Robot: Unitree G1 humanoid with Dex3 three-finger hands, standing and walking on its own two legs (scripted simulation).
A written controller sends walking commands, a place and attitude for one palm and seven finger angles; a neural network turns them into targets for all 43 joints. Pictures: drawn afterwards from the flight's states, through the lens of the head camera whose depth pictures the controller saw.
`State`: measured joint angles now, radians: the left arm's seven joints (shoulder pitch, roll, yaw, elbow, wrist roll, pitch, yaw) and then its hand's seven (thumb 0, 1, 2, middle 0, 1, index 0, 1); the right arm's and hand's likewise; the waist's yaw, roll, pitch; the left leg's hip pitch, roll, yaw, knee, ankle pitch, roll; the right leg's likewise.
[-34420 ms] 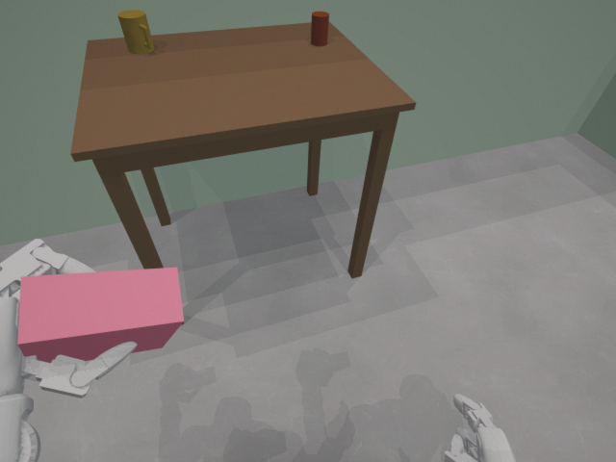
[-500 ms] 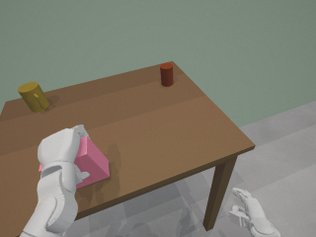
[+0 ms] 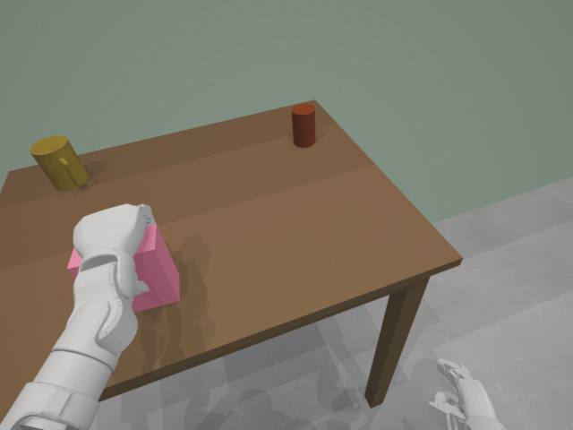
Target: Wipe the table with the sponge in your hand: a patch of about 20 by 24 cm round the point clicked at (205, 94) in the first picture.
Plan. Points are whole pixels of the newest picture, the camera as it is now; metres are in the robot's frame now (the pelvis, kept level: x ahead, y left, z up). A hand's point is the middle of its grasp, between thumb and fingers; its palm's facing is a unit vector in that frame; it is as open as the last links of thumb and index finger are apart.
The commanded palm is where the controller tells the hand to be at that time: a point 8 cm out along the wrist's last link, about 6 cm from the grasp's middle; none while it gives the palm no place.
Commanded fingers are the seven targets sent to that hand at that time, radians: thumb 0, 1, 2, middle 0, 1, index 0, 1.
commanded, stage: wipe forward along the middle lane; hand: left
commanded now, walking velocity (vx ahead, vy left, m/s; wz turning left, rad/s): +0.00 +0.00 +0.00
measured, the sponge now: (135, 281) +0.30 +0.28 +0.05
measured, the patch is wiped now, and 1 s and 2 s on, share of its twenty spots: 1.00 1.00 1.00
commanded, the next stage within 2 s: slide back across to the first lane in 1.08 s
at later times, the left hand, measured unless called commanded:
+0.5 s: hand (131, 233) +0.36 +0.29 +0.10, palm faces -0.05 -0.03 -1.00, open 9.6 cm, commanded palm +0.34 +0.31 +0.13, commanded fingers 0.00 0.10 1.30 -1.20 -1.60 -1.20 -1.60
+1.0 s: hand (126, 209) +0.41 +0.33 +0.10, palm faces -0.09 -0.02 -1.00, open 9.6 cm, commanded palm +0.40 +0.33 +0.13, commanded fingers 0.00 0.10 1.30 -1.20 -1.60 -1.20 -1.60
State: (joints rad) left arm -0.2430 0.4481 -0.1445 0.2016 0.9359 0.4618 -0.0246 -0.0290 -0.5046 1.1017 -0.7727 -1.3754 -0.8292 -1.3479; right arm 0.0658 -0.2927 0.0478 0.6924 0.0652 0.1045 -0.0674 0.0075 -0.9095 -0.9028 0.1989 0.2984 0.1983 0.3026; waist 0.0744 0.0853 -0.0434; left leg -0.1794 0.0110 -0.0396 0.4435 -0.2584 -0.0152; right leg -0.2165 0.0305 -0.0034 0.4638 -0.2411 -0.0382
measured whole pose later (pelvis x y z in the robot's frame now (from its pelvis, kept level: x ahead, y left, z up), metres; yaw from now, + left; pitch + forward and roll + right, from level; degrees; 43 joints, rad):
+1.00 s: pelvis +0.00 +0.01 +0.00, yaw +0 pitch +7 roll -1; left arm -0.72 0.56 -0.03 0.91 1.01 0.15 0.05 0.01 -0.56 1.17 -0.80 -1.36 -0.85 -1.36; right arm 0.22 -0.30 0.01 0.75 0.07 0.11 -0.07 0.00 -0.91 -0.90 0.20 0.30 0.20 0.30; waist -0.01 0.06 -0.08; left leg -0.36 0.01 -0.05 0.49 -0.25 0.00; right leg -0.37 0.03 -0.01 0.44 -0.21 -0.02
